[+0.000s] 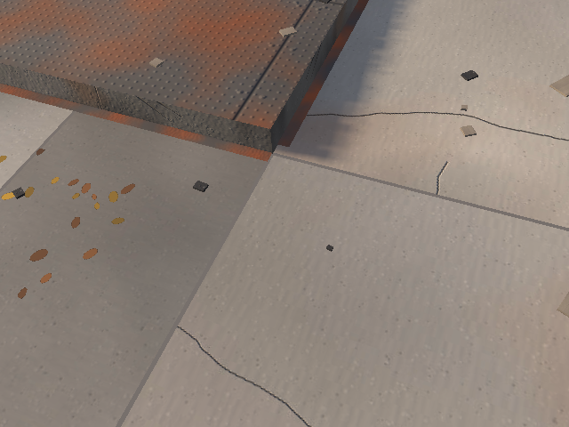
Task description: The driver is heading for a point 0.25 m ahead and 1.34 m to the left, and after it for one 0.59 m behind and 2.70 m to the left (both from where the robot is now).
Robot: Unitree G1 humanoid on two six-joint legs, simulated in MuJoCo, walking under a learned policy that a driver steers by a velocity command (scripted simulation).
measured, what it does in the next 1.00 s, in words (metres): steps on the spot, turning left: left foot, then right foot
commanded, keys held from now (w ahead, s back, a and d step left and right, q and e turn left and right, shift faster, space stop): q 1.00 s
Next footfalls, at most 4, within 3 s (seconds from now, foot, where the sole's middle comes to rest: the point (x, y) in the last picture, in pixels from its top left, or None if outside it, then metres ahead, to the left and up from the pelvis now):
0.18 left None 0.05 0.15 -0.78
0.70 right None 0.11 -0.06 -0.78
1.12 left None -0.04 0.17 -0.78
1.62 right None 0.13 0.03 -0.78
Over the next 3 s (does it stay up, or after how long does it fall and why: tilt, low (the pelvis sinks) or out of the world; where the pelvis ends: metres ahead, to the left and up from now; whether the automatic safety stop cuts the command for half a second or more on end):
stays up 0.03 0.37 -0.01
